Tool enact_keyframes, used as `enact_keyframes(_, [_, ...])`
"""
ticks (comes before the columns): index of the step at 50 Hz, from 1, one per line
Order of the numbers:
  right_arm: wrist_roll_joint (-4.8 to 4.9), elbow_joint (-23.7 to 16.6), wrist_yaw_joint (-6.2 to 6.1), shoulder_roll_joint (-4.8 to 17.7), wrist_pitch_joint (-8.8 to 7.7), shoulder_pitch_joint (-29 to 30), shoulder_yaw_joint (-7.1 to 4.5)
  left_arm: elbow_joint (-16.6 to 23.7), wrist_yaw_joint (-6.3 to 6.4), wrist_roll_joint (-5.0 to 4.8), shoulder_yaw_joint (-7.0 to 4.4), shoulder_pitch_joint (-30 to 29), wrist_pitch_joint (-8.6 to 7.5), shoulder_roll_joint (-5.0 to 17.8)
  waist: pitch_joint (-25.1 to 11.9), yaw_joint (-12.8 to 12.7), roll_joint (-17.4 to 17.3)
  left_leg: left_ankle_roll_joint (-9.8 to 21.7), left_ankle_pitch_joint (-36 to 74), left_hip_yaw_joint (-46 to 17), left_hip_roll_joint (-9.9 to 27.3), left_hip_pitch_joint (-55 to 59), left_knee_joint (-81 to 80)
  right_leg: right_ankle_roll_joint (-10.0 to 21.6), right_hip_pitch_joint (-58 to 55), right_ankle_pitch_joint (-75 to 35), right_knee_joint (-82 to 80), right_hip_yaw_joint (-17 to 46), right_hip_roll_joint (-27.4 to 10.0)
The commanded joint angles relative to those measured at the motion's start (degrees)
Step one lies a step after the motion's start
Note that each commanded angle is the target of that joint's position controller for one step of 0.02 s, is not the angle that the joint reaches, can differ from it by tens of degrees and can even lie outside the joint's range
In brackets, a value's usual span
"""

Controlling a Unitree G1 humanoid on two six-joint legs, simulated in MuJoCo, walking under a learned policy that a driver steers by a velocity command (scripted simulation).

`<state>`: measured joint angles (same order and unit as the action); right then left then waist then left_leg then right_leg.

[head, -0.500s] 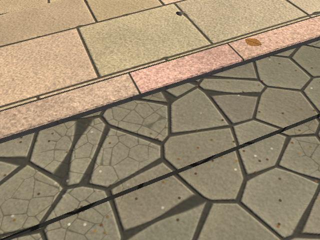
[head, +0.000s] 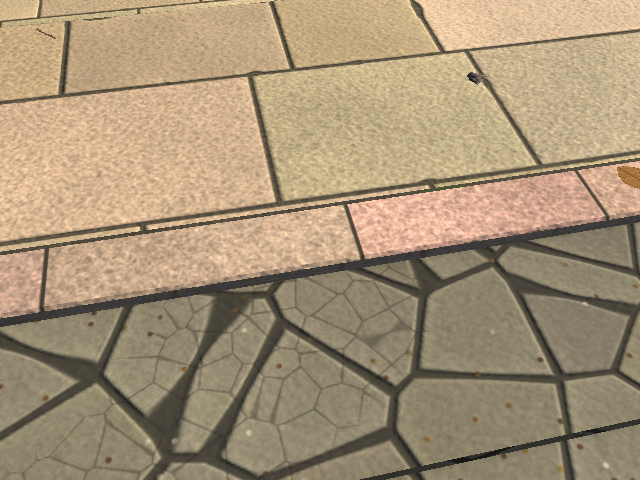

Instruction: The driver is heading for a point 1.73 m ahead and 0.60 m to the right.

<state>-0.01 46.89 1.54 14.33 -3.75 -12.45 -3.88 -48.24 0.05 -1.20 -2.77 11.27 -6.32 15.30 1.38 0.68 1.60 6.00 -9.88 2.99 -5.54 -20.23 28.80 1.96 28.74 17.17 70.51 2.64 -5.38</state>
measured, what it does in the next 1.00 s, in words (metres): climbs, turning right: right foot, then left foot 0.03 m higher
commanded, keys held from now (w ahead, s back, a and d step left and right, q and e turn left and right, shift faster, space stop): w+e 0.86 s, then w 0.14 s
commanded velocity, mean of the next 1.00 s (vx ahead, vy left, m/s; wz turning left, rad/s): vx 0.50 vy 0.00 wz -0.40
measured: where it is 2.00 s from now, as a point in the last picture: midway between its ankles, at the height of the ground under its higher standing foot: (500, 245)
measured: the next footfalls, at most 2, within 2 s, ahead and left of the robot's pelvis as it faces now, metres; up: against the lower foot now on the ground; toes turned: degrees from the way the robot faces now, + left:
right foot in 0.42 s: +0.39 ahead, -0.18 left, +0.00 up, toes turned -12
left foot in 0.84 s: +0.73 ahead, -0.07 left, +0.03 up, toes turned -26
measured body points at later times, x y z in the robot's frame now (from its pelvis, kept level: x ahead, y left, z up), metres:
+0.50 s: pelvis +0.29 -0.09 -0.01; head +0.33 -0.09 +0.44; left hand +0.50 +0.14 -0.11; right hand +0.30 -0.37 -0.13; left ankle +0.13 +0.08 -0.62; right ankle +0.35 -0.17 -0.73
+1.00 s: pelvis +0.57 -0.13 +0.03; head +0.59 -0.14 +0.48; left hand +0.81 +0.05 -0.08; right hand +0.56 -0.43 -0.07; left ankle +0.69 -0.05 -0.70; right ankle +0.45 -0.20 -0.61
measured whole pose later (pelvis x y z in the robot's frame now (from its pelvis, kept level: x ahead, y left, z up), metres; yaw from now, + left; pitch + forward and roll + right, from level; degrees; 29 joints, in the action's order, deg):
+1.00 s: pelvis +0.57 -0.13 +0.03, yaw -29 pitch +2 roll +2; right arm -0.7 41.4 -0.3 14.7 -5.6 -12.3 -3.2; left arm -38.7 -0.4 -0.8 -3.4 15.9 -1.8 16.9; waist -0.3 1.3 2.5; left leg 0.6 -11.0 3.1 0.3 -23.5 32.4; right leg 1.7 27.5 22.4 71.3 3.6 0.9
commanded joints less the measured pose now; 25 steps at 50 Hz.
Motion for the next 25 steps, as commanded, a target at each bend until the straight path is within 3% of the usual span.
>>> enact_keyframes(1, [-0.07, -2.5, -0.08, 4.6, -1.96, 0.9, -0.62, 1.1, 0.49, 0.07, -1.49, 5.0, 1.60, 4.2, -2.2, -2.5, -4.4, 9.0, 3.8, -14.2, 14.7, 4.0, -19.6, -0.4, 5.7, -4.7, -2.3, 0.7, -4.1])
enact_keyframes(4, [-0.61, -1.0, -0.87, 6.5, -2.56, -2.2, -0.90, 2.3, 0.90, 0.63, -1.62, 0.3, 2.62, 4.1, -0.4, -0.6, -3.9, 8.3, 9.2, -9.7, 15.2, 6.4, -21.5, -2.2, 11.4, -12.2, -9.6, 0.8, -4.4])
enact_keyframes(9, [-0.63, -0.1, -1.75, 8.2, -2.54, -3.6, -0.88, 4.2, -0.18, 0.14, -1.38, -6.3, 1.91, 3.1, 0.1, 2.4, -4.5, 4.9, 11.1, -3.0, 15.5, 13.3, -22.8, -2.2, 12.3, -24.7, -26.5, -0.2, -1.5])
enact_keyframes(12, [-0.53, 1.3, -1.87, 8.3, -2.00, -5.3, -0.93, 5.4, -1.11, 0.04, -0.85, -9.1, 1.97, 2.4, 1.8, 4.0, -4.6, 4.4, 13.2, -0.8, 17.7, 20.0, -22.3, -1.5, 14.1, -24.5, -31.3, -1.2, -0.6])
enact_keyframes(15, [-0.21, 2.4, -2.33, 8.6, -0.46, -6.9, -1.10, 7.7, -2.62, 0.08, -0.39, -11.9, 1.99, 2.0, 3.1, 4.8, -4.3, 3.7, 21.0, 0.4, 20.6, 28.3, -18.6, 0.0, 17.8, -18.8, -34.0, -2.5, 0.2])
enact_keyframes(16, [0.00, 2.2, -2.58, 9.1, 0.11, -6.3, -1.23, 8.4, -3.19, 0.06, -0.44, -12.0, 1.92, 2.3, 2.9, 4.0, -4.6, 2.9, 26.5, 1.4, 21.0, 29.6, -16.6, 0.7, 16.7, -16.5, -35.1, -3.5, 1.0])
enact_keyframes(18, [0.34, 1.3, -3.25, 11.0, 1.00, -4.2, -1.67, 8.9, -3.83, 0.26, -1.17, -9.1, 2.14, 3.9, -0.4, 1.4, -7.1, 1.4, 47.6, 3.6, 20.8, 30.0, -9.4, 2.7, 8.6, -10.4, -35.4, -7.5, 4.5])
enact_keyframes(19, [0.43, 1.1, -3.64, 11.8, 1.40, -3.7, -1.85, 8.3, -3.89, 0.36, -2.03, -4.9, 2.38, 5.5, -3.2, -1.1, -8.5, 0.7, 56.6, 4.4, 20.5, 29.6, -3.1, 3.8, 2.5, -8.0, -35.3, -8.8, 6.5])
enact_keyframes(20, [0.36, 0.8, -3.82, 11.9, 1.81, -3.3, -1.77, 6.7, -3.74, 0.35, -3.40, 2.7, 2.54, 8.0, -7.1, -5.1, -7.1, -0.6, 59.9, 5.8, 19.0, 26.4, 7.8, 5.5, -8.5, -9.7, -38.1, -9.8, 8.9])
enact_keyframes(21, [0.62, 0.3, -3.88, 12.0, 1.36, -3.2, -1.59, 5.1, -2.89, 0.17, -4.94, 10.6, 2.66, 10.9, -11.1, -9.3, -4.7, -2.8, 48.2, 6.3, 16.5, 15.9, 21.5, 7.9, -24.3, -14.3, -42.4, -4.4, 7.2])
enact_keyframes(22, [-1.59, -1.9, -2.79, 4.2, -0.40, -7.9, 0.74, 4.5, -1.74, 0.44, -6.13, 14.7, 2.91, 17.0, -16.9, -5.7, 10.5, -6.4, -0.2, 5.4, 7.4, -9.2, 43.6, 16.8, -46.7, -18.3, -41.2, 22.1, -8.6])
enact_keyframes(23, [-0.50, -2.4, -1.66, 4.3, -3.03, -7.2, 1.61, 5.1, -1.82, 0.74, -5.30, 15.9, 2.51, 15.0, -25.4, -6.6, 9.5, -7.0, -23.1, -6.6, 1.3, -21.5, 55.6, 24.1, -55.5, -13.4, -50.0, 45.0, -15.9])
enact_keyframes(24, [1.68, -3.8, -0.85, 7.8, -4.65, -1.1, 0.56, 5.1, -1.63, 1.09, -4.59, 15.0, 2.53, 11.5, -19.2, -8.7, 4.5, -5.9, -19.0, -9.9, 5.3, -27.3, 57.2, 20.6, -52.1, -11.6, -51.3, 36.7, -13.2])
enact_keyframes(25, [2.02, -4.9, -0.73, 7.7, -5.42, 1.9, 0.86, 5.6, -1.45, 0.76, -3.93, 11.6, 2.50, 9.1, -12.5, -7.2, 0.9, -5.0, -13.9, -8.7, 8.1, -28.1, 53.3, 17.9, -43.4, -12.3, -51.7, 28.4, -10.7])
Velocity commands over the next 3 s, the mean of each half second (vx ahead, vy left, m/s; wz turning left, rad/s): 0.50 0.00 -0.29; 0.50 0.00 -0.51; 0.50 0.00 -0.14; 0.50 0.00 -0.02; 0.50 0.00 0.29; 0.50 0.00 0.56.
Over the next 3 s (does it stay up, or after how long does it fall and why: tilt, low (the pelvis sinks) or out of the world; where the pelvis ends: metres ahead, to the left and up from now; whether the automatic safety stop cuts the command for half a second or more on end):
stays up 1.39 -0.62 0.09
